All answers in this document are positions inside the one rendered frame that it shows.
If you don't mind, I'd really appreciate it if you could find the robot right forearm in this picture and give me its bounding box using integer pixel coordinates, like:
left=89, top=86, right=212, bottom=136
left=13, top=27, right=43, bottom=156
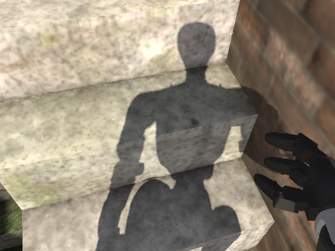
left=314, top=208, right=335, bottom=251

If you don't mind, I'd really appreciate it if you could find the robot right hand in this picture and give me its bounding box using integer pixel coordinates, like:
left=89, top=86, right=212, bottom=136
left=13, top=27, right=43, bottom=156
left=254, top=132, right=335, bottom=221

